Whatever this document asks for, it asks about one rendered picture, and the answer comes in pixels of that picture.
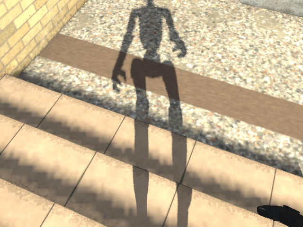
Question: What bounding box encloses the right robot hand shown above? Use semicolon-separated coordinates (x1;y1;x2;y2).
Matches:
257;205;303;227

